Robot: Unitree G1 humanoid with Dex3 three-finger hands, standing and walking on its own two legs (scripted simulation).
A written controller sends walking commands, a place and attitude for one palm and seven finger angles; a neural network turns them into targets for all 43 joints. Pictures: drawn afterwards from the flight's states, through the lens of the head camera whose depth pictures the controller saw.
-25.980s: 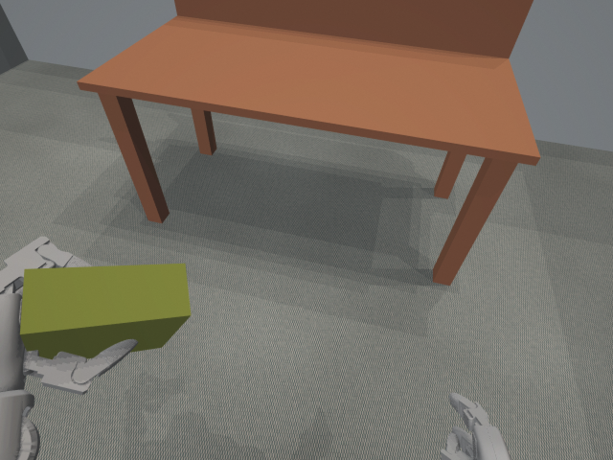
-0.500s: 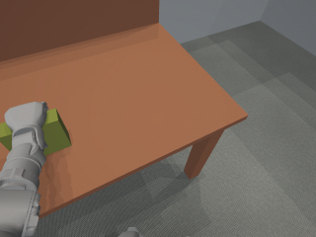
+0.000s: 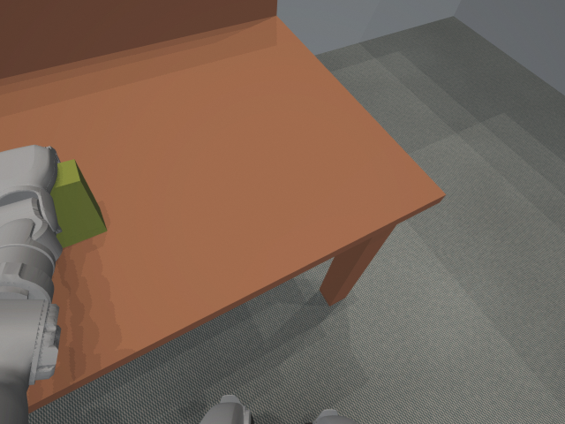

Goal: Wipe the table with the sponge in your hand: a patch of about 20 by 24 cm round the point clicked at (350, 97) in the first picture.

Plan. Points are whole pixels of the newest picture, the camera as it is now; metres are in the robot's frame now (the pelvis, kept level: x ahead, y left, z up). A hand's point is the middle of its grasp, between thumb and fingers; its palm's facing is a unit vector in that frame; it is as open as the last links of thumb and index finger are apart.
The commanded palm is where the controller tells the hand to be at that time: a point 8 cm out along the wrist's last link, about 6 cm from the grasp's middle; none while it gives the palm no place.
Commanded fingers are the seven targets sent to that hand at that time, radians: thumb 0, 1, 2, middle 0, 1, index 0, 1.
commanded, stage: wipe forward along the first lane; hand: left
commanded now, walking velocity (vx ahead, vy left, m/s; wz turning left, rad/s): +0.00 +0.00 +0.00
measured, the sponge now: (49, 221) +0.41 +0.37 -0.02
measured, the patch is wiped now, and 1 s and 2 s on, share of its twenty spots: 0.50 0.50 0.55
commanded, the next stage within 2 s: slide across to the middle lane in 0.14 s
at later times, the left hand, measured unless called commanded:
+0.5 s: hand (45, 178) +0.46 +0.37 +0.02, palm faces -0.15 -0.01 -0.99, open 9.5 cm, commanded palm +0.45 +0.32 +0.07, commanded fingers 0.00 0.10 1.30 -1.20 -1.60 -1.20 -1.60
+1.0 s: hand (87, 169) +0.48 +0.31 +0.02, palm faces -0.14 -0.01 -0.99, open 9.5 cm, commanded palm +0.47 +0.28 +0.07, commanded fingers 0.00 0.10 1.30 -1.20 -1.60 -1.20 -1.60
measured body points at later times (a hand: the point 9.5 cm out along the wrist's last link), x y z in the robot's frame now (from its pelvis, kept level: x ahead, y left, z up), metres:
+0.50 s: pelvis +0.02 +0.00 +0.00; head +0.12 +0.03 +0.44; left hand +0.46 +0.36 +0.08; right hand +0.03 -0.27 -0.12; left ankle +0.04 +0.08 -0.70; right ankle +0.01 -0.12 -0.70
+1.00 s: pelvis +0.03 +0.00 +0.01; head +0.13 +0.02 +0.45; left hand +0.48 +0.31 +0.08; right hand +0.08 -0.27 -0.12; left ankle +0.04 +0.08 -0.70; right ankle +0.01 -0.12 -0.70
